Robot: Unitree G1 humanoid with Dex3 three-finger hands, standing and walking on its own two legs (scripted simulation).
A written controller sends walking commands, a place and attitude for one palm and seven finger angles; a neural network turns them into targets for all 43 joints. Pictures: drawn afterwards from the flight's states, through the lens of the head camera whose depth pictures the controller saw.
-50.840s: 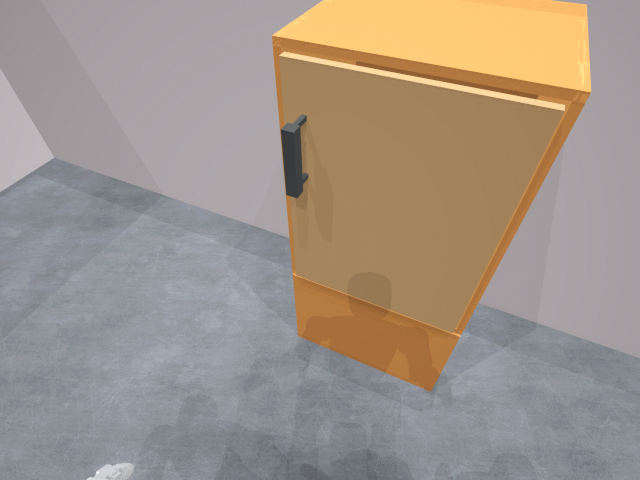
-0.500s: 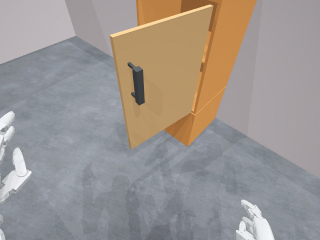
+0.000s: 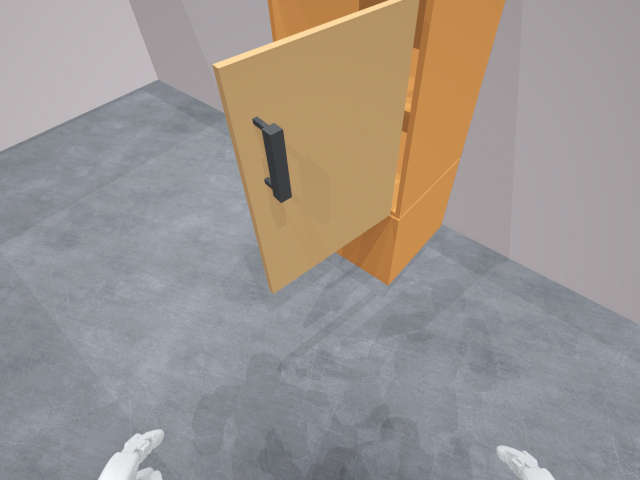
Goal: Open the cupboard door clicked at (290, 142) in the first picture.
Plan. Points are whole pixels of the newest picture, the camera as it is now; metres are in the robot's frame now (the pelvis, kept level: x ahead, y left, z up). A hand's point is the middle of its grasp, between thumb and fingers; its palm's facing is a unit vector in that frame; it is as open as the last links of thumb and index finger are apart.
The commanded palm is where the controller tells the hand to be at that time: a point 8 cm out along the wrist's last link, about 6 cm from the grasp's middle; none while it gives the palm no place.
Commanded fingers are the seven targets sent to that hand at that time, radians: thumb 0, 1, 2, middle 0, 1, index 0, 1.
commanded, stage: let the arm hang, fingers relaxed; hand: left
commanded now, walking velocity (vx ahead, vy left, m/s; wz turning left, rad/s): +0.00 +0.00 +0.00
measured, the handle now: (270, 159) +0.61 +0.11 +0.05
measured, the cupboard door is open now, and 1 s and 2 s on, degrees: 80 80 80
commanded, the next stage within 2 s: look to check the result in 0.88 s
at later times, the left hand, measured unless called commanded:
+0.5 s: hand out of the picture +0.01 +0.23 -0.15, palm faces +0.01 -0.94 -0.34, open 7.4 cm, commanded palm none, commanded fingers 0.00 0.90 0.90 -0.20 -0.30 -0.20 -0.30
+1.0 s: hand out of the picture +0.12 +0.20 -0.14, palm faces -0.03 -0.95 -0.31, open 7.4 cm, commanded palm none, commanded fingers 0.00 0.90 0.90 -0.20 -0.30 -0.20 -0.30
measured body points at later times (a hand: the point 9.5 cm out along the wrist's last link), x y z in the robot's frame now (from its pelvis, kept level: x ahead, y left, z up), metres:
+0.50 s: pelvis +0.01 -0.02 +0.01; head +0.03 -0.03 +0.46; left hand +0.01 +0.27 -0.12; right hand +0.04 -0.27 -0.15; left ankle +0.06 +0.09 -0.73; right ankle +0.01 -0.12 -0.73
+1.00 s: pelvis +0.03 -0.03 +0.02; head +0.06 -0.04 +0.47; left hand +0.12 +0.25 -0.12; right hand +0.10 -0.32 -0.13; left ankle +0.06 +0.09 -0.73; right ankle +0.01 -0.12 -0.73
